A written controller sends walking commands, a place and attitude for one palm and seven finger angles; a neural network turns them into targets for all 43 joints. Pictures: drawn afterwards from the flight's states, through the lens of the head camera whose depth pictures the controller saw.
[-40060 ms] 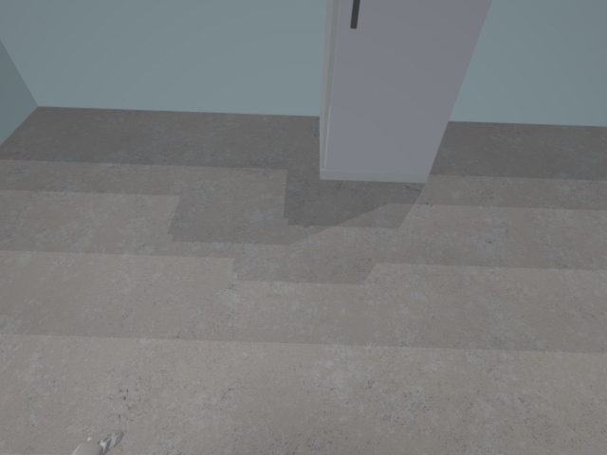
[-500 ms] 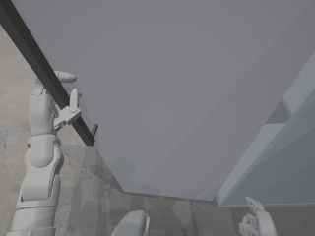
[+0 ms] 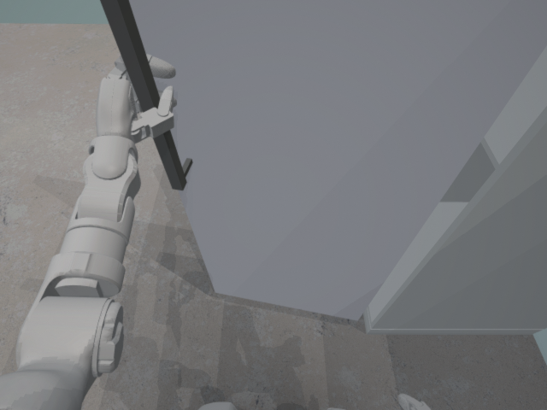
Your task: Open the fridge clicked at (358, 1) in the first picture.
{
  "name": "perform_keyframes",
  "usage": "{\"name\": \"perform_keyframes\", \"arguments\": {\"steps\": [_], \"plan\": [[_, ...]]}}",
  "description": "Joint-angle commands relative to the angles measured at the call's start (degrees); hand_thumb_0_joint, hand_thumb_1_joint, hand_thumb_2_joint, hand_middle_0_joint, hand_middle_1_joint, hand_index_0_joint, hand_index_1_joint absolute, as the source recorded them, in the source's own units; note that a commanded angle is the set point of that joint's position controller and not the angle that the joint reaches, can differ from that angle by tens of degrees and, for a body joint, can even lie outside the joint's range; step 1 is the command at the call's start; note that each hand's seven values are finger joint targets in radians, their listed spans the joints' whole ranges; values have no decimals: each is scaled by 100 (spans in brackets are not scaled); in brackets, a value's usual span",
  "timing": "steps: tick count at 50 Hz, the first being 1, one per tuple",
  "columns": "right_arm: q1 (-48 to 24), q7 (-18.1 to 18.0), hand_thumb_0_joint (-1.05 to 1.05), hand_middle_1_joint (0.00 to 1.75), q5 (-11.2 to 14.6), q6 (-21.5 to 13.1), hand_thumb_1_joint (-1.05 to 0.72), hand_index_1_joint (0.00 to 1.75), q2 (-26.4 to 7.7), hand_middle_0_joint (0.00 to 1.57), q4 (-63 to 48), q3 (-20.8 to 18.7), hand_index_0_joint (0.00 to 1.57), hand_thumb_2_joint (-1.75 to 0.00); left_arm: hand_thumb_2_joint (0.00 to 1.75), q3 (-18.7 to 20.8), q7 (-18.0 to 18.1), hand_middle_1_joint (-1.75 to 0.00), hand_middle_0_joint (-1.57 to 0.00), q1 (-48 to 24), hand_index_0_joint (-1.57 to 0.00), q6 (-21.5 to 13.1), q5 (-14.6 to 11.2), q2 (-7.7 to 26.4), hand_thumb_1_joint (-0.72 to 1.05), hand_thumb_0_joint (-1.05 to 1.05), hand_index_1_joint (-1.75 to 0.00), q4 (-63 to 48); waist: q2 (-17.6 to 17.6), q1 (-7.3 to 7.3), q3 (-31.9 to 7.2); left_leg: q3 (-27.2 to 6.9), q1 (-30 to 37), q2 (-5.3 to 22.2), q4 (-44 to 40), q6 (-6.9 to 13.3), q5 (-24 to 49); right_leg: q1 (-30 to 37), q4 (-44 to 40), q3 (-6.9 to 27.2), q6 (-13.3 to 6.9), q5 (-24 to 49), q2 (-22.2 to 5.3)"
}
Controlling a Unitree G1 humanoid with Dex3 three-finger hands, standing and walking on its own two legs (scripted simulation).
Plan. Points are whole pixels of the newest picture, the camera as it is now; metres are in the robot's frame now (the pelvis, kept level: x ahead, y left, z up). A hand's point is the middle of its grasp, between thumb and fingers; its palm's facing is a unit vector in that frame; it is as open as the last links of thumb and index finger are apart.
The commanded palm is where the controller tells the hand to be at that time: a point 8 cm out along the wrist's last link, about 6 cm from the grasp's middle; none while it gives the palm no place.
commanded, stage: stop walking and hold the door back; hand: left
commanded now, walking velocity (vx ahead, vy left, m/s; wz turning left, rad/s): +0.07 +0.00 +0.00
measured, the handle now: (144, 55) +0.49 +0.20 +0.24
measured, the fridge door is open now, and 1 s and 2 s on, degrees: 79 72 72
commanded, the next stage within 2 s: loosen the grip on the handle in 0.24 s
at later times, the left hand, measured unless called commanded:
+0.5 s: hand (165, 92) +0.49 +0.20 +0.18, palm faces +0.15 -0.99 -0.07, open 6.7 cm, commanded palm +0.44 +0.23 +0.17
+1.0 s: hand (164, 106) +0.49 +0.20 +0.16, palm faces +0.25 -0.96 -0.16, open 14.1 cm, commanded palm +0.46 +0.25 +0.15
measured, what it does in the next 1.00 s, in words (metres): steps on the spot: right foot, then left foot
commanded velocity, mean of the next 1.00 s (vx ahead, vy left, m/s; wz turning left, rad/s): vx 0.02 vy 0.02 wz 0.00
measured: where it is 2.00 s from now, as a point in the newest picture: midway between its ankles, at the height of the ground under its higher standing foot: outside the picture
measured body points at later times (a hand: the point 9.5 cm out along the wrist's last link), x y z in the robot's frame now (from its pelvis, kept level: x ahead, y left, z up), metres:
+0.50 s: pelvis +0.00 +0.03 +0.00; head +0.03 +0.06 +0.45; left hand +0.48 +0.25 +0.19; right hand +0.07 -0.26 -0.09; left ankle +0.05 +0.15 -0.73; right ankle +0.02 -0.10 -0.73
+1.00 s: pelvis +0.02 +0.04 +0.00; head +0.06 +0.04 +0.45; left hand +0.47 +0.25 +0.17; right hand +0.04 -0.22 -0.12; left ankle +0.05 +0.15 -0.73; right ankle +0.02 -0.10 -0.73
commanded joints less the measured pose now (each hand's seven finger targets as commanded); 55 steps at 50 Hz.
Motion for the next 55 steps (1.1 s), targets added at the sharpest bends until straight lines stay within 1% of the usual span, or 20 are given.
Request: {"name": "perform_keyframes", "arguments": {"steps": [1,3,4,7,11,16,17,19,20,21,25,29,32,36,37,38,43,50,53,55], "plan": [[-320,-159,0,30,-45,-248,-90,30,-1227,20,-559,-443,20,-90,90,612,77,-140,-45,-3014,-45,-350,55,1585,90,0,-140,-693,90,-46,-2361,-819,125,825,254,387,532,1762,-1483,733,-273,445,-409],[-295,-197,0,30,-47,-220,-90,30,-1128,20,-591,-485,20,-90,90,1022,122,-140,-45,-2914,-45,-298,136,2139,90,0,-140,-209,-1664,9,-2045,-361,-1661,-107,1966,-103,-1528,2513,-1969,2874,-1087,1120,-1953],[-302,-188,0,30,-22,-280,-90,30,-1222,20,-559,-585,20,-90,90,1048,105,-140,-45,-3073,-45,-245,115,2120,90,0,-140,-70,-1787,38,-1881,-790,-1685,-28,2498,-116,-1644,2280,-1969,2867,-1081,1283,-2076],[-359,-245,0,30,-36,-379,-90,30,-1199,20,-371,-453,20,-90,90,1157,96,-140,-45,-3156,-45,-290,98,2143,90,0,-140,130,-876,-8,-1923,-706,-1462,86,2320,-162,-1155,2239,-1623,1967,-1062,2220,-1812],[-337,-262,0,30,-87,-331,-90,30,-1232,20,-517,-433,20,-90,90,1652,86,-140,-45,-2648,-45,-362,118,2579,90,0,-140,340,-1119,73,-1965,-274,-872,-78,1261,-162,-755,1946,-1558,1249,-831,2433,-1498],[-228,-243,0,30,-120,-333,-90,30,-1297,20,-592,-502,20,-90,90,1393,44,-140,-45,-2631,-45,-472,65,2207,90,0,-140,32,-1046,-29,-2015,-42,197,-183,-158,-210,230,1497,-1423,906,-580,1968,-1192],[87,-234,0,30,-100,-422,-90,30,-1200,20,-902,-333,20,-90,90,2072,181,-140,-45,-5316,-45,-554,590,4225,90,0,-140,-803,1044,2,-2123,-186,284,-18,-1457,-269,-245,1685,-512,365,-87,-95,-534],[766,171,0,30,-267,-728,-90,30,-1412,20,-296,-846,20,-90,78,946,-173,-140,-45,-4158,-45,-73,516,1480,66,0,-140,787,-660,-797,-2642,-492,669,-138,-497,55,1596,54,-800,152,-228,2034,80],[797,170,0,30,-292,-647,-90,30,-1531,20,-323,-909,20,-90,73,1249,-138,-140,-45,-3864,-45,-16,544,1548,54,0,-140,1020,-1406,-633,-2830,-355,629,-97,-538,117,1922,585,-799,300,-201,2659,50],[622,298,0,30,-223,-586,-90,30,-1476,20,-328,-887,20,-90,67,1037,-182,-140,-45,-3622,-45,76,460,1327,42,0,-140,1605,-1242,-610,-2172,-383,412,-237,-653,114,305,-83,-1185,345,-97,1264,116],[660,541,0,30,-351,-697,-90,30,-1366,20,-520,-822,20,-90,43,763,273,-140,-45,-3970,-45,-170,848,1171,-7,0,-140,524,1318,-463,-2192,-578,713,-275,-794,-30,38,-377,-947,278,-397,987,144],[729,673,0,30,-340,-692,-90,30,-1391,20,-663,-906,20,-90,20,247,556,-137,-42,-3133,-42,-141,791,267,-55,0,-137,24,-44,-632,-2576,-717,917,-97,-703,24,619,-288,-1034,182,-336,1135,262],[724,611,0,30,-271,-742,-90,30,-1481,20,-571,-925,20,-90,20,448,449,-132,-38,-3045,-38,-28,309,325,-55,0,-132,-379,-313,-607,-2811,-698,1197,-43,-696,22,996,-104,-1091,208,-295,1290,315],[734,631,0,30,-314,-778,-90,30,-1391,20,-334,-845,20,-90,20,368,685,-125,-33,-3465,-33,-36,493,395,-55,0,-125,-1113,614,-628,-2610,-832,1433,5,-767,-125,1240,-382,-1076,185,-273,1316,347],[963,513,0,30,-427,-680,-90,30,-1544,20,5,-820,20,-90,20,1558,862,-123,-32,-3391,-32,-23,757,1861,-55,0,-123,251,65,-668,-1882,-777,672,-52,-723,-76,767,-504,-1104,213,-272,1223,344],[999,547,0,30,-466,-616,-90,30,-1468,20,-73,-753,20,-90,20,1408,890,-122,-30,-3416,-30,-128,810,1692,-55,0,-122,153,32,-659,-1857,-691,324,-124,-759,-41,756,-314,-1115,202,-259,1220,319],[923,612,0,30,-523,-670,-90,30,-1341,20,-317,-873,20,-90,20,1112,928,-115,-25,-2848,-25,-668,781,1310,-55,0,-115,-1495,1147,-341,-3877,-706,1954,-14,-421,-253,2803,-59,-870,240,-285,1849,340],[779,549,0,30,-308,-519,-90,30,-1421,20,-148,-883,20,-90,20,751,412,-115,-25,-2131,-25,-77,396,729,-55,0,-115,-530,-55,-597,-2294,-418,757,-132,-580,-39,1566,169,-1183,172,-220,1858,359],[788,400,0,30,-310,-411,-90,30,-1493,20,-30,-811,20,-90,20,1440,390,-115,-25,-2858,-25,-25,492,1841,-55,0,-115,50,-173,-647,-1758,-337,213,-255,-716,64,550,167,-1426,283,-203,1276,290],[733,366,0,30,-318,-428,-90,30,-1424,20,-75,-788,20,-90,20,1315,282,-115,-25,-2928,-25,-214,458,1746,-55,0,-115,32,-121,-607,-1968,-267,262,-305,-648,100,529,299,-1419,356,-202,1315,252]]}}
